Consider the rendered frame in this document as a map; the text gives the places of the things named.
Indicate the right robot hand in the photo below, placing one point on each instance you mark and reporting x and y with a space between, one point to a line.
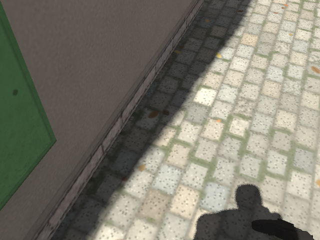
281 229

